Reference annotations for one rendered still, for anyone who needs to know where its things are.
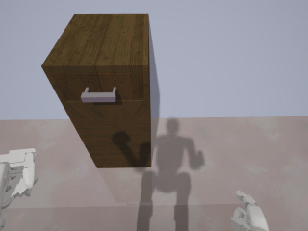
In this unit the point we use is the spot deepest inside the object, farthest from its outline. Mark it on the robot right hand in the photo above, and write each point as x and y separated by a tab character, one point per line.
252	219

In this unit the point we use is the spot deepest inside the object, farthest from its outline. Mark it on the cabinet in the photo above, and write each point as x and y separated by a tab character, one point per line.
116	134

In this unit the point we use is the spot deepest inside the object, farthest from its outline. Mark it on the handle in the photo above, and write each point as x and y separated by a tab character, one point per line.
94	97

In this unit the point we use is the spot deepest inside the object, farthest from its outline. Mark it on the drawer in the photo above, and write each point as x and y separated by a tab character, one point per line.
129	85

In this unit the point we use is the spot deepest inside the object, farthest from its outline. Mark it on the robot left hand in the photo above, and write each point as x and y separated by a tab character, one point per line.
20	166

